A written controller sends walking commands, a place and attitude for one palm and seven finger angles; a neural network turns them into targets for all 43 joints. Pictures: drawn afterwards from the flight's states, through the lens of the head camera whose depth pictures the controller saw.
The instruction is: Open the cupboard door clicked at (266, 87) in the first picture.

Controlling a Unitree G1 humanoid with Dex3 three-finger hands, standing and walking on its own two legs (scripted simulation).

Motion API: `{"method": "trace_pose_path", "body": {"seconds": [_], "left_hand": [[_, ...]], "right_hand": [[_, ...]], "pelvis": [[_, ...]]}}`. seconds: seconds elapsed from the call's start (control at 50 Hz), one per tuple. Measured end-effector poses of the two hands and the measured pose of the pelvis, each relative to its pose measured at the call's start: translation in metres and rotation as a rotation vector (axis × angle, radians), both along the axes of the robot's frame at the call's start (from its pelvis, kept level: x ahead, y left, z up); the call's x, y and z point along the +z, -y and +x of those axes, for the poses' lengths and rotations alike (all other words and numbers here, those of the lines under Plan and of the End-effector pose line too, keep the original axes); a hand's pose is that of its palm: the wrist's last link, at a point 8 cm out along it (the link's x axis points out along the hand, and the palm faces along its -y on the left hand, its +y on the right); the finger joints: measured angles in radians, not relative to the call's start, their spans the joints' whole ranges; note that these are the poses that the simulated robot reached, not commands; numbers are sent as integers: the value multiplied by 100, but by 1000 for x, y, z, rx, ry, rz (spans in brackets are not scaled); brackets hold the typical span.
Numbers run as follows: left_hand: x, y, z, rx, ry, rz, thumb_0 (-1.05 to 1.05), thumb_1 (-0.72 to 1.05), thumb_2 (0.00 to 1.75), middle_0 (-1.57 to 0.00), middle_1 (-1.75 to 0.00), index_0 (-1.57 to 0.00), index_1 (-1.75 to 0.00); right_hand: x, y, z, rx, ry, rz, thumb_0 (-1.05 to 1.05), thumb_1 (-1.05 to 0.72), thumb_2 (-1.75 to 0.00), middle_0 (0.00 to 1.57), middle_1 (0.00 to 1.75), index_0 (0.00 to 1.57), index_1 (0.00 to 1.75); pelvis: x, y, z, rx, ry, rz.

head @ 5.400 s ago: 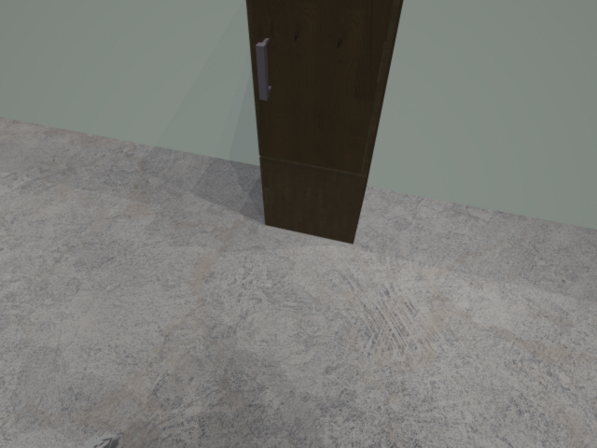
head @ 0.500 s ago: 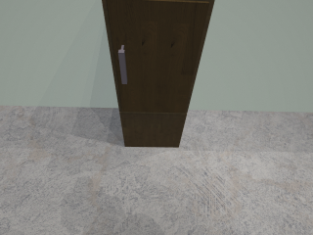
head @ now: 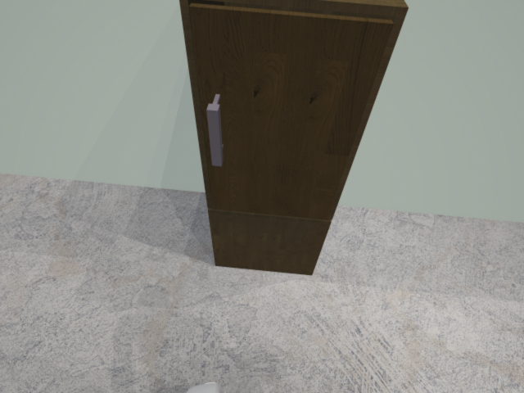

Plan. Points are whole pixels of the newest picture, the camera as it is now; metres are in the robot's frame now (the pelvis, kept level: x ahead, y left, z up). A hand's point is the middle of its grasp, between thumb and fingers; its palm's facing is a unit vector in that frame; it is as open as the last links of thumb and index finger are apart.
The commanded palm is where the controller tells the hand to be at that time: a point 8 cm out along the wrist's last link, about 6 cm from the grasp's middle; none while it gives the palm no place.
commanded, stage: take the last steps up to it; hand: left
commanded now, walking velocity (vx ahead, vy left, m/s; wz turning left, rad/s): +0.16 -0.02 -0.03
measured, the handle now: (217, 131) +0.65 +0.17 +0.01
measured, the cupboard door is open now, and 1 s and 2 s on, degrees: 0 0 0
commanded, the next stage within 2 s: come to a stop and stand still in 0.04 s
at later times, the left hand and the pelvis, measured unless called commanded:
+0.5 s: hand (172, 387) +0.15 +0.17 -0.15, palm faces +0.02 -0.96 -0.26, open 7.3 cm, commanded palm none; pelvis +0.08 -0.02 +0.01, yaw +1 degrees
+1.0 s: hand out of the picture +0.04 +0.20 -0.16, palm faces +0.07 -0.97 -0.22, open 7.4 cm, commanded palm none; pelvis +0.04 +0.01 +0.01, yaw +0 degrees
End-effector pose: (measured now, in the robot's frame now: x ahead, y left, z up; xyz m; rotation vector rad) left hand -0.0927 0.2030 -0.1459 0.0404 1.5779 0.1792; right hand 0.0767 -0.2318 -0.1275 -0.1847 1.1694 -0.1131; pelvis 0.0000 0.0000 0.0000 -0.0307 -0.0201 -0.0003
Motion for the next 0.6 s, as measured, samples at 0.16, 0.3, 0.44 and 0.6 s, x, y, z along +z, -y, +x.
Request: {"method": "trace_pose_path", "body": {"seconds": [0.16, 0.3, 0.44, 0.6], "left_hand": [[0, -22, 84, -40, 56, 2, 1, 91, 90, -20, -30, -19, -29], [13, -27, 185, -86, 231, 78, 2, 93, 90, -20, -30, -19, -29], [20, -15, 232, -132, 301, 142, 1, 93, 90, -20, -30, -19, -29], [30, -6, 239, -107, 352, 142, 1, 91, 90, -20, -30, -20, -29]], "right_hand": [[6, -19, 37, -45, 21, -17, -1, -93, -90, 20, 30, 20, 30], [2, -9, 27, -69, -104, -9, -1, -94, -90, 20, 30, 20, 30], [-23, 9, 22, -115, -189, 55, 0, -92, -90, 20, 30, 20, 30], [-19, 20, 24, -77, -214, 38, 0, -91, -90, 20, 30, 20, 30]], "pelvis": [[6, -14, 43, -23, 0, 33], [13, -3, 72, -5, -1, 48], [3, 22, 87, -2, 9, 57], [9, 21, 74, 25, -12, 56]]}}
